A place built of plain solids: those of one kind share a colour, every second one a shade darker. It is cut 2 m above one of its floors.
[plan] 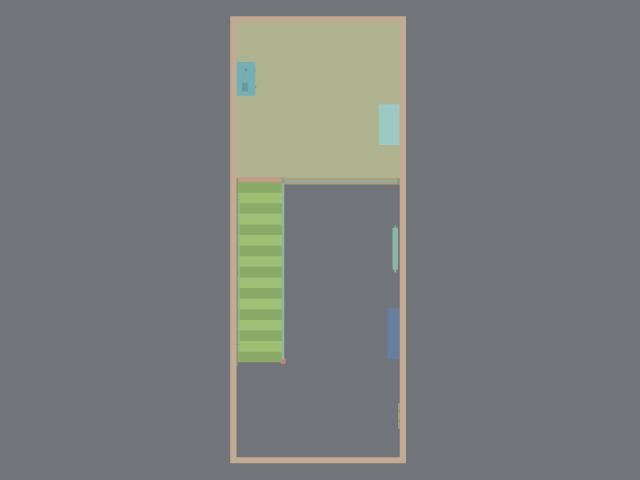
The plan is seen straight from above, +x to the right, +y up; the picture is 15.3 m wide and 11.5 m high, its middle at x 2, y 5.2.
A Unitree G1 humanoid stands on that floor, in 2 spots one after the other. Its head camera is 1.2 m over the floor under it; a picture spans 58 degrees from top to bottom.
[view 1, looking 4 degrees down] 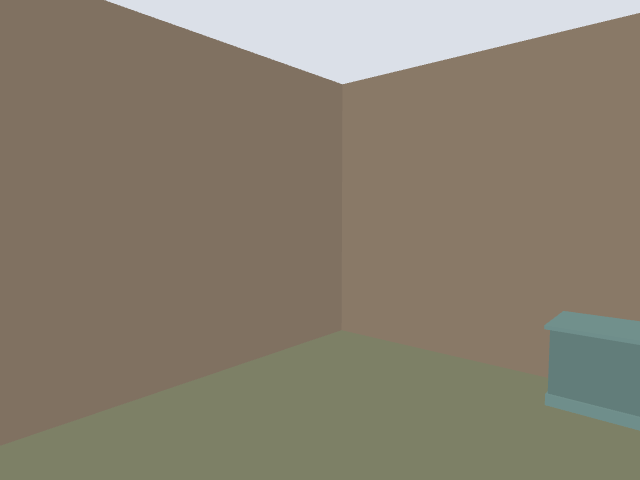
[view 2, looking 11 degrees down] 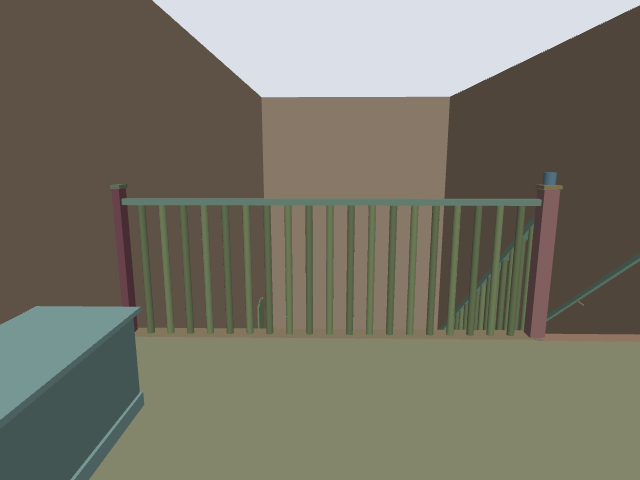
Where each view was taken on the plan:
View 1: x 0.56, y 7.79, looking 41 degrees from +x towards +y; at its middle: wall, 4.01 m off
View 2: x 2.53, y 9.41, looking -89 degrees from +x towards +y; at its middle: wall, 9.59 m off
